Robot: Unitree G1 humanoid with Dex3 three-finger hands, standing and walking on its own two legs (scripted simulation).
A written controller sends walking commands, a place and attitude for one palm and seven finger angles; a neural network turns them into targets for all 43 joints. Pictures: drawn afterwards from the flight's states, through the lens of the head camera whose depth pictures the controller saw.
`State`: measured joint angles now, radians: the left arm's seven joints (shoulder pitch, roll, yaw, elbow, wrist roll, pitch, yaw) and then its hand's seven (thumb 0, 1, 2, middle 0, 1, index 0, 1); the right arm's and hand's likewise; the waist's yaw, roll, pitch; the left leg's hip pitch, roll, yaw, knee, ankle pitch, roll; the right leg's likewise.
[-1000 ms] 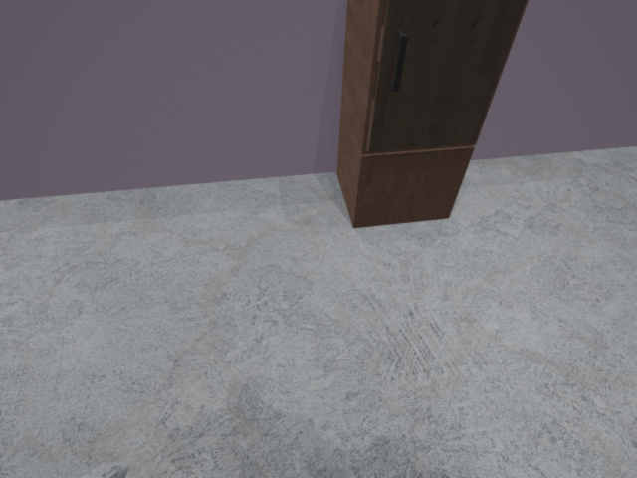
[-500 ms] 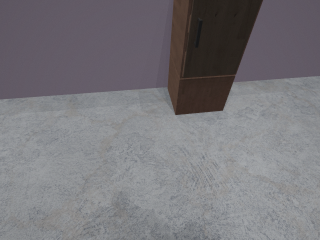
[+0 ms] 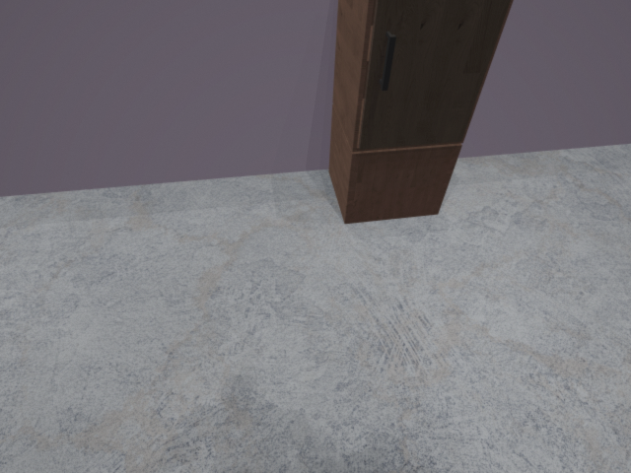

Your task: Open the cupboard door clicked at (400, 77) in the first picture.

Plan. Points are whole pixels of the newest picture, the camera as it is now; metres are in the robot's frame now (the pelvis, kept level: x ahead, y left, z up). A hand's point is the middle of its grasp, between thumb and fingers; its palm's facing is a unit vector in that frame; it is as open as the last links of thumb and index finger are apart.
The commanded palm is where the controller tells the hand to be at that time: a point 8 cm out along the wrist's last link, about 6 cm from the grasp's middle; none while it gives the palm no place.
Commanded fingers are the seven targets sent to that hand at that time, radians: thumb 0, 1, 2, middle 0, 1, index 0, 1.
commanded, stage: look at it before walking up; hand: left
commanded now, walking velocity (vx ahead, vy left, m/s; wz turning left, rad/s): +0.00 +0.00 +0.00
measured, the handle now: (386, 61) +1.27 -0.16 -0.02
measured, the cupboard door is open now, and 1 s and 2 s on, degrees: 0 0 0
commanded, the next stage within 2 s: walk to a spot facing it in 0.44 s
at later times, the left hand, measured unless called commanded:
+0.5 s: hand out of the picture +0.08 +0.24 -0.16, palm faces -0.04 -0.94 -0.33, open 7.4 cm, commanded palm none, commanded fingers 0.00 0.90 0.90 -0.20 -0.30 -0.20 -0.30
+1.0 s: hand out of the picture +0.06 +0.16 -0.18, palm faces -0.19 -0.94 -0.28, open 7.4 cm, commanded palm none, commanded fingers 0.00 0.90 0.90 -0.20 -0.30 -0.20 -0.30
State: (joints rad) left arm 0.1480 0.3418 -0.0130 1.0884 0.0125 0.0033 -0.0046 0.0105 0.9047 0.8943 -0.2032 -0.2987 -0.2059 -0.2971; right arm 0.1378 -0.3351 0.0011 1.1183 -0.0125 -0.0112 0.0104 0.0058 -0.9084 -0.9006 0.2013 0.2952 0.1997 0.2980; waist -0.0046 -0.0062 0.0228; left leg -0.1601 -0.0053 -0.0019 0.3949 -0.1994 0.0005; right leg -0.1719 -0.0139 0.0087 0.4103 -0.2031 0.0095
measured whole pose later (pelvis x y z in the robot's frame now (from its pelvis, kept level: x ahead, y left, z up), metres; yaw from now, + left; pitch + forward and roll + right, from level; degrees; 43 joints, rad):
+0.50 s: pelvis +0.01 +0.00 +0.00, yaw +0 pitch -2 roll +0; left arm 0.14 0.35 -0.01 1.09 0.01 0.00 0.00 0.01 0.90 0.89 -0.20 -0.30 -0.21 -0.30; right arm 0.11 -0.34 0.00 1.11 -0.01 -0.01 0.01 0.01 -0.91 -0.90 0.20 0.30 0.20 0.30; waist 0.00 -0.01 0.03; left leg -0.14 0.00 0.00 0.37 -0.20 0.00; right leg -0.15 -0.01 0.01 0.39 -0.20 0.01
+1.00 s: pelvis -0.01 -0.03 -0.03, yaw -13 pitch -1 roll +2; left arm 0.26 0.21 0.03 0.95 0.02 0.04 -0.01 0.01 0.91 0.89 -0.20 -0.30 -0.20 -0.30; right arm 0.15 -0.24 -0.05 0.99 -0.02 0.05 -0.01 0.01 -0.91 -0.90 0.20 0.30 0.20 0.30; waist 0.03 0.04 0.09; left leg -0.35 0.09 0.09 0.89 -0.47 -0.05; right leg -0.35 0.02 -0.03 0.73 -0.36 -0.06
